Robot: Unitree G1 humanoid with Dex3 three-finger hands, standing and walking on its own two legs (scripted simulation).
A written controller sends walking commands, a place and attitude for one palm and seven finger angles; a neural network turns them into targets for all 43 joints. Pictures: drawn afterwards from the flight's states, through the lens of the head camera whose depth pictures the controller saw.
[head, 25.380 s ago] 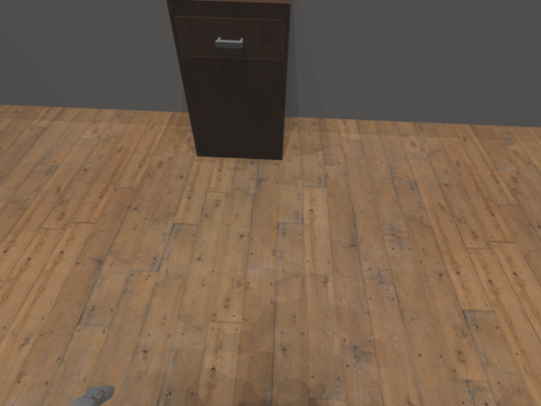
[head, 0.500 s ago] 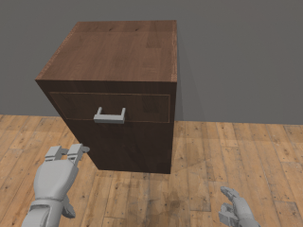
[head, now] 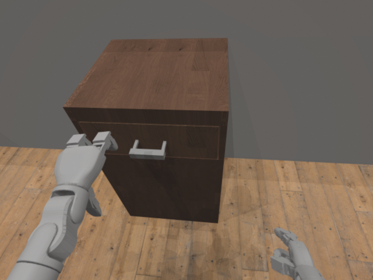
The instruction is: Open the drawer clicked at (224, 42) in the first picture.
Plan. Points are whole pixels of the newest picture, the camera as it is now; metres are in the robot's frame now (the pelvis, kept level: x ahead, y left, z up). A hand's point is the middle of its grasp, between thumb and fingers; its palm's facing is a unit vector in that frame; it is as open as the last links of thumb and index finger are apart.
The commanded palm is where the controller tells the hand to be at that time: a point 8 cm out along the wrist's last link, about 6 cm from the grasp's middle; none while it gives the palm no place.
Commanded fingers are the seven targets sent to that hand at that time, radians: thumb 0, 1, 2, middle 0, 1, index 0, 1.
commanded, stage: raise the hand with hooked fingers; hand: left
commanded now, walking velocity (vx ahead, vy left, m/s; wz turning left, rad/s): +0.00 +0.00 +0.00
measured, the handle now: (148, 148) +0.51 +0.20 -0.09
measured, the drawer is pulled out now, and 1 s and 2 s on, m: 0.00 0.00 0.00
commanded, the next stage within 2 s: move the hooked fingers above the handle in 0.46 s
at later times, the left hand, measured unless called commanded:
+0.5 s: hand (80, 176) +0.29 +0.26 +0.08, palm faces +0.09 -0.08 -0.99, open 13.9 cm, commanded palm +0.26 +0.26 +0.14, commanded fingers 0.00 -0.50 0.30 -0.30 -1.20 -0.30 -1.20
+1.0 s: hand (102, 169) +0.33 +0.24 +0.05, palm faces +0.04 -0.07 -1.00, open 13.9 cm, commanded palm +0.31 +0.24 +0.10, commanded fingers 0.00 -0.50 0.30 -0.30 -1.20 -0.30 -1.20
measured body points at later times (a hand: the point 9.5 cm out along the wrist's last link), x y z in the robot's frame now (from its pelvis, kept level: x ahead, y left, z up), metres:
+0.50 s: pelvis -0.02 +0.02 +0.00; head +0.01 -0.01 +0.45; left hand +0.28 +0.26 +0.14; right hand +0.17 -0.21 -0.12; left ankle +0.00 +0.10 -0.73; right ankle -0.04 -0.08 -0.73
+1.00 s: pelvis -0.02 +0.02 +0.00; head +0.01 -0.01 +0.44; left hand +0.32 +0.24 +0.10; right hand +0.14 -0.22 -0.13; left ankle +0.00 +0.10 -0.73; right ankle -0.04 -0.08 -0.73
